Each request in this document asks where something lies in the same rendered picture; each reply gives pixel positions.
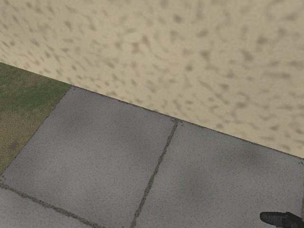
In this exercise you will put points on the right robot hand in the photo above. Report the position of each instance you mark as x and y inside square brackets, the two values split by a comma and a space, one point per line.
[282, 220]

